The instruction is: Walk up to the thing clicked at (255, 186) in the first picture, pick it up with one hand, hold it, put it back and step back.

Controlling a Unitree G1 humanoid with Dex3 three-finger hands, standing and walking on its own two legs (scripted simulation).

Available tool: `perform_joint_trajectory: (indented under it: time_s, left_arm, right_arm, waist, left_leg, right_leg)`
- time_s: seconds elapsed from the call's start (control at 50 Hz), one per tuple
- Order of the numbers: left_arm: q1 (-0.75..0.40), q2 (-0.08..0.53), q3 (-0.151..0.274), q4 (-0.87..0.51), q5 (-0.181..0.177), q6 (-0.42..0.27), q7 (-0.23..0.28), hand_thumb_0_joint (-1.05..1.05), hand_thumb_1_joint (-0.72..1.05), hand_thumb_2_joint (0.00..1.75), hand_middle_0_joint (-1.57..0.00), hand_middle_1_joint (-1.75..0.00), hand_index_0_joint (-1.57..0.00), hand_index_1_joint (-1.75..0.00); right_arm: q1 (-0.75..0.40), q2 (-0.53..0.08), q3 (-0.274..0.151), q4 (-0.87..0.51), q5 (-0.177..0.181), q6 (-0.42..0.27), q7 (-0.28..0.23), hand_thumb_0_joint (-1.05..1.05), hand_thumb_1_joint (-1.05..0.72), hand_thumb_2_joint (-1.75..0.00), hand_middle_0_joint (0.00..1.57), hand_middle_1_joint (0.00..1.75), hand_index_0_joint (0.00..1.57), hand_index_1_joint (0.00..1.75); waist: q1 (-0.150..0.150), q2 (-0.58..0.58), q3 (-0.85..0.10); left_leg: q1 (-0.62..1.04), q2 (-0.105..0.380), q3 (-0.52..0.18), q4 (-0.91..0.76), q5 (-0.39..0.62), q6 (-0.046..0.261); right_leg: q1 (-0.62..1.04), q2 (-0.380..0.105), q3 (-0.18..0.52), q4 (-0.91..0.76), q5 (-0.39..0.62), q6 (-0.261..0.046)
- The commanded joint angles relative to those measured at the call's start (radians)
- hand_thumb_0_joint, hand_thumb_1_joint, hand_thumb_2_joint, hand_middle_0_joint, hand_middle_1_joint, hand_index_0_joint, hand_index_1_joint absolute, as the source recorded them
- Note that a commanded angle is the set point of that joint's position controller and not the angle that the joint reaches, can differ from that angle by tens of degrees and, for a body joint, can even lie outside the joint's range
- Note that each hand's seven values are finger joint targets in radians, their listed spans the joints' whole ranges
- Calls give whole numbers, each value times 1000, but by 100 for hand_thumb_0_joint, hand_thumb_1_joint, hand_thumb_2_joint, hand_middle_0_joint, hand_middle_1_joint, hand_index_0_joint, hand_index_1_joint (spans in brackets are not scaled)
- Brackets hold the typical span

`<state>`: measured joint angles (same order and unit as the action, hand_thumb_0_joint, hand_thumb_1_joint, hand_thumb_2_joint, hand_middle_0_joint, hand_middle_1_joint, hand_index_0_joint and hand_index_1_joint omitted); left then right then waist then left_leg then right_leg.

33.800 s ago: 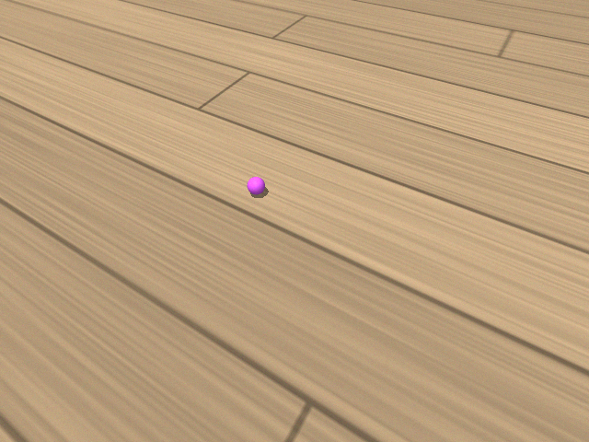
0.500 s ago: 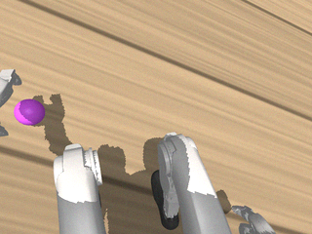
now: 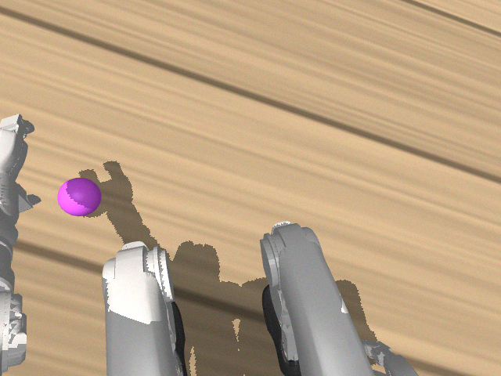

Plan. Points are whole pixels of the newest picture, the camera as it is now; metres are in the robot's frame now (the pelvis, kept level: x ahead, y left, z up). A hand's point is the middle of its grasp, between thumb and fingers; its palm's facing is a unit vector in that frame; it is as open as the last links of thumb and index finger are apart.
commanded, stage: home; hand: left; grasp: from above
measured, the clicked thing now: (80, 196) +0.46 +0.32 -0.33
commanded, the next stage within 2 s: none
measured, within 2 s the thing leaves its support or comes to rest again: neither
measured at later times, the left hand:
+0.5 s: hand out of the picture +0.26 +0.26 +0.09, palm faces -0.07 -0.87 -0.49, open 7.5 cm
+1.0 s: hand out of the picture +0.22 +0.21 +0.29, palm faces +0.20 -0.96 -0.21, open 7.4 cm
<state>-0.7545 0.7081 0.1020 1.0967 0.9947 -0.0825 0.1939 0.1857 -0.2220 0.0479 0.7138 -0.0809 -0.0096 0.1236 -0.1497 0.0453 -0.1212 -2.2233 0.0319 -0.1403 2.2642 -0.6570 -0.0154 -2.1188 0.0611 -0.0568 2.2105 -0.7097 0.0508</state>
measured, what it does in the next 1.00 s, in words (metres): rises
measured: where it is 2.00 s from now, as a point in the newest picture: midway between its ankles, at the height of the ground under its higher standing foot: (232, 357)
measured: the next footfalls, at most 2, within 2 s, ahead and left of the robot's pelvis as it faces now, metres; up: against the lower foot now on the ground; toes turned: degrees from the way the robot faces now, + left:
none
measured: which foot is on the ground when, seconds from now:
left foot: down 0.00-1.00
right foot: down 0.00-1.00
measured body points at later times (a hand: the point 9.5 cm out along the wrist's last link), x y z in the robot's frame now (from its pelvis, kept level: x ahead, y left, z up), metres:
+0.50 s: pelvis +0.02 +0.00 +0.19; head +0.14 +0.05 +0.63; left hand +0.26 +0.30 +0.13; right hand +0.25 -0.22 +0.11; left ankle +0.08 +0.13 -0.34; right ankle +0.09 -0.13 -0.34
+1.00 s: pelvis +0.09 +0.00 +0.34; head +0.11 +0.01 +0.78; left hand +0.21 +0.26 +0.31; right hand +0.26 -0.22 +0.27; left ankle +0.08 +0.13 -0.34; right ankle +0.09 -0.13 -0.34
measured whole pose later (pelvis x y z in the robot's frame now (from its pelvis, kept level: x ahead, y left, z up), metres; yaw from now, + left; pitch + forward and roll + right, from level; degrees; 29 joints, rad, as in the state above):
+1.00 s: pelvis +0.09 +0.00 +0.34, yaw +9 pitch +13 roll -3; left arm 0.52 0.22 0.04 -0.16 -0.07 0.47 0.05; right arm 0.32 -0.22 0.03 0.51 0.03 -0.18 -0.18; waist -0.07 0.06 -0.19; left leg -0.78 0.04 -0.07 1.04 -0.49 -0.02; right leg -0.68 0.02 -0.04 0.97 -0.51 0.01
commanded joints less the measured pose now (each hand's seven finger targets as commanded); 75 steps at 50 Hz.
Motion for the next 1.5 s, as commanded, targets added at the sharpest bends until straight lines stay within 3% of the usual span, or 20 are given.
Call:
perform_joint_trajectory:
  time_s: [0.0,0.04,0.06,0.1,0.12,0.2,0.22,0.28,0.34,0.46,0.52,0.62,0.72,0.82,0.9,1.0,1.1,1.34,1.48]
  left_arm:
    - [17,188,47,-432,-245,57,-104,0,45,82,-19,-34,-19,-34]
    - [101,155,52,-530,-318,70,-147,0,61,84,-19,-31,-19,-31]
    - [114,159,68,-630,-350,67,-156,0,69,87,-19,-29,-19,-30]
    - [158,158,98,-723,-394,69,-163,0,85,90,-20,-30,-20,-30]
    - [195,116,84,-747,-417,71,-163,0,90,90,-20,-30,-20,-30]
    - [314,53,94,-827,-501,101,-147,0,90,90,-20,-30,-20,-30]
    - [366,-3,64,-828,-518,118,-147,0,90,90,-20,-30,-20,-30]
    - [442,-56,38,-920,-581,173,-148,0,89,89,-20,-30,-20,-30]
    - [545,-127,3,-985,-681,226,-151,0,88,89,-20,-30,-20,-30]
    - [683,-171,17,-1092,-846,307,-136,0,90,90,-20,-30,-20,-30]
    - [755,-200,20,-1141,-899,342,-125,0,90,90,-20,-30,-20,-30]
    - [927,-272,24,-1210,-972,412,-108,0,90,90,-20,-30,-20,-30]
    - [1064,-341,22,-1278,-1047,469,-112,0,90,90,-20,-30,-20,-30]
    - [1193,-370,24,-1368,-1072,502,-122,0,90,90,-20,-30,-20,-30]
    - [1277,-397,0,-1412,-1067,512,-135,0,90,90,-20,-30,-20,-30]
    - [1292,-398,-9,-1432,-1055,509,-152,0,90,90,-20,-30,-20,-30]
    - [1238,-389,-14,-1411,-1042,496,-167,0,90,90,-20,-30,-20,-30]
    - [1248,-390,-13,-1418,-1039,485,-167,0,90,90,-20,-30,-20,-30]
    - [1233,-388,-13,-1418,-1042,489,-168,0,90,90,-20,-30,-20,-30]
  right_arm:
    - [143,-256,-107,-96,51,0,-41,0,-90,-90,20,30,20,30]
    - [124,-246,-110,-106,63,0,-53,0,-90,-90,20,30,20,30]
    - [111,-238,-113,-116,67,-2,-60,0,-90,-90,20,30,20,30]
    - [88,-234,-123,-138,75,-2,-71,0,-90,-90,20,30,20,30]
    - [75,-215,-122,-150,81,-4,-74,0,-90,-90,20,30,20,30]
    - [29,-213,-127,-176,94,-19,-96,0,-90,-90,20,30,20,30]
    - [20,-211,-128,-187,97,-24,-100,0,-90,-90,20,30,20,30]
    - [-14,-215,-128,-212,104,-44,-115,0,-90,-90,20,30,20,30]
    - [-39,-204,-120,-230,112,-65,-129,0,-90,-90,20,30,20,30]
    - [-67,-177,-95,-267,119,-109,-170,0,-90,-90,20,30,20,30]
    - [-55,-159,-85,-286,125,-127,-191,0,-90,-90,20,30,20,30]
    - [-5,-130,-63,-297,125,-151,-234,0,-90,-90,20,30,20,30]
    - [31,-111,-47,-305,123,-179,-279,0,-90,-90,20,30,20,30]
    - [59,-98,-48,-336,117,-204,-311,0,-90,-90,20,30,20,30]
    - [66,-93,-52,-351,107,-226,-321,0,-90,-90,20,30,20,30]
    - [66,-104,-62,-364,99,-242,-321,0,-90,-90,20,30,20,30]
    - [51,-117,-68,-361,92,-261,-320,0,-90,-90,20,30,20,30]
    - [42,-121,-63,-349,84,-281,-315,0,-90,-90,20,30,20,30]
    - [33,-118,-60,-348,84,-282,-318,0,-90,-90,20,30,20,30]
  waist:
    - [59,81,-731]
    - [61,46,-679]
    - [75,77,-701]
    - [90,99,-695]
    - [88,104,-683]
    - [109,174,-600]
    - [101,171,-564]
    - [103,187,-528]
    - [83,146,-488]
    - [73,111,-393]
    - [71,113,-374]
    - [74,81,-364]
    - [75,56,-308]
    - [89,40,-229]
    - [90,14,-184]
    - [93,-9,-136]
    - [90,-8,-77]
    - [101,2,-133]
    - [103,-4,-113]
  left_leg:
    - [584,-19,99,-355,202,61]
    - [602,-12,91,-384,211,62]
    - [645,-11,88,-408,226,59]
    - [719,-6,81,-452,227,53]
    - [743,-2,78,-486,198,52]
    - [871,8,45,-643,101,36]
    - [892,10,34,-685,70,33]
    - [990,14,10,-793,1,28]
    - [1049,7,8,-850,0,28]
    - [1163,-4,17,-980,-27,32]
    - [1234,-9,28,-1045,17,29]
    - [1368,-16,49,-1134,235,26]
    - [1480,-22,75,-1221,371,26]
    - [1569,-26,86,-1315,432,25]
    - [1605,-29,94,-1346,466,30]
    - [1629,-31,101,-1386,438,33]
    - [1625,-27,98,-1411,372,30]
    - [1662,-32,103,-1395,417,28]
    - [1645,-32,105,-1401,375,30]
  right_leg:
    - [538,23,-46,-394,295,-65]
    - [555,19,-38,-426,303,-68]
    - [578,15,-34,-439,309,-71]
    - [592,8,-26,-482,293,-80]
    - [601,6,-22,-502,266,-79]
    - [606,-7,-19,-567,178,-85]
    - [607,-10,-22,-589,158,-84]
    - [656,-11,-23,-661,124,-81]
    - [732,-14,-13,-746,121,-76]
    - [886,-19,15,-913,92,-72]
    - [975,-20,23,-994,122,-74]
    - [1181,-21,21,-1114,297,-71]
    - [1343,-23,18,-1235,417,-64]
    - [1440,-22,9,-1341,478,-56]
    - [1482,-22,2,-1386,516,-51]
    - [1495,-25,-7,-1422,478,-46]
    - [1463,-27,-12,-1429,404,-47]
    - [1506,-33,-4,-1418,458,-43]
    - [1492,-34,-2,-1427,418,-42]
